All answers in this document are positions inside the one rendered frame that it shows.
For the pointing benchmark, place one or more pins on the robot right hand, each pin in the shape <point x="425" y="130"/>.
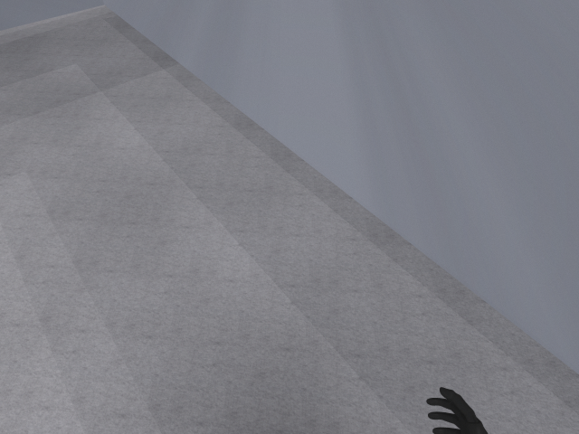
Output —
<point x="464" y="417"/>

